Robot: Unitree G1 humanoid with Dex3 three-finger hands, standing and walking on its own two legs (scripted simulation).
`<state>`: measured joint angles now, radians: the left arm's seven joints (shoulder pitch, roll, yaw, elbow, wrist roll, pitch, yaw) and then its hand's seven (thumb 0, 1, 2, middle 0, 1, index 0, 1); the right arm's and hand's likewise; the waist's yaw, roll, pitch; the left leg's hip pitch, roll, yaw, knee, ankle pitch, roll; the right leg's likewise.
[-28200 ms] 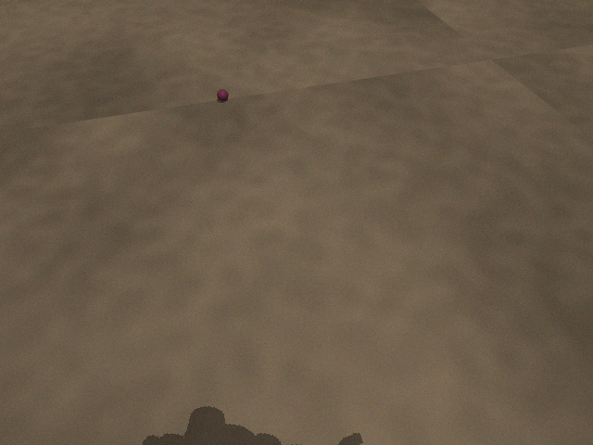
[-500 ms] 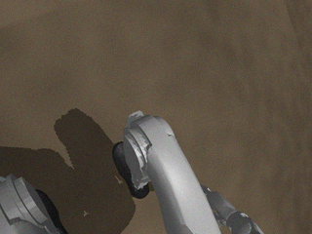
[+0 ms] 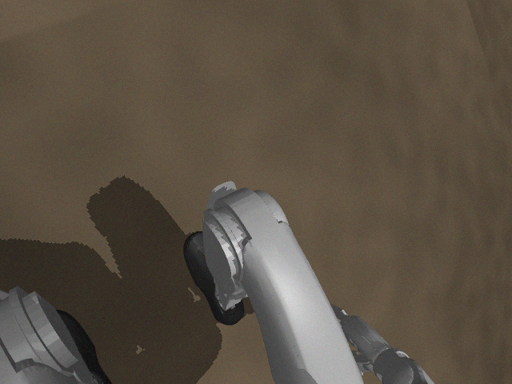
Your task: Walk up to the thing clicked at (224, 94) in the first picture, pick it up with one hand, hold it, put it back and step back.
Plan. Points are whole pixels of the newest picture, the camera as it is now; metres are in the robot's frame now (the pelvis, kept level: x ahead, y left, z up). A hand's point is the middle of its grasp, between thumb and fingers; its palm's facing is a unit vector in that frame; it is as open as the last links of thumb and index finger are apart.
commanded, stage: withdraw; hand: left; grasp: from above
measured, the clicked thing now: out of the picture +0.51 +0.36 -0.28
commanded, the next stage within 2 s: home in 0.98 s
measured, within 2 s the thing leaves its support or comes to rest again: neither
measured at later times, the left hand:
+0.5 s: hand out of the picture +0.50 +0.39 -0.12, palm faces -0.37 -0.10 -0.93, open 14.3 cm
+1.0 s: hand out of the picture +0.50 +0.37 -0.11, palm faces -0.41 -0.10 -0.90, open 13.7 cm
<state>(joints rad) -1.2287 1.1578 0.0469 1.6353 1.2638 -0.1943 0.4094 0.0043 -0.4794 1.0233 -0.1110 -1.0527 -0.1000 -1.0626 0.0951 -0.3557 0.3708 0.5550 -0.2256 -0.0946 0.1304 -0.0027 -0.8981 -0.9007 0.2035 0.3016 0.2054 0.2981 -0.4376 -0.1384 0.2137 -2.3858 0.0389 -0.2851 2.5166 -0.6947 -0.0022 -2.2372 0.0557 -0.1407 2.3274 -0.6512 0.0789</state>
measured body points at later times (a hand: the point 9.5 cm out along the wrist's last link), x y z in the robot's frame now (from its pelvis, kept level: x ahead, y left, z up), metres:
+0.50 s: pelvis +0.00 +0.00 +0.02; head +0.26 +0.12 +0.37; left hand +0.52 +0.39 -0.06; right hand +0.10 -0.26 -0.06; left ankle +0.06 +0.13 -0.28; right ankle +0.12 -0.13 -0.28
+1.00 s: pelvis -0.01 -0.01 +0.02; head +0.25 +0.11 +0.37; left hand +0.51 +0.37 -0.06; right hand +0.04 -0.28 -0.05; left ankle +0.06 +0.13 -0.28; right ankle +0.12 -0.13 -0.28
